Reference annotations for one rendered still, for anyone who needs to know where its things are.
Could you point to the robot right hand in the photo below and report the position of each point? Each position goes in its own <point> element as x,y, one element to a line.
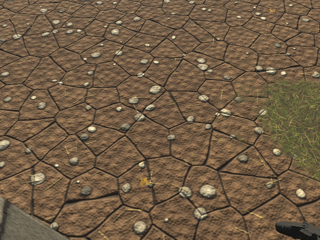
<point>296,230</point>

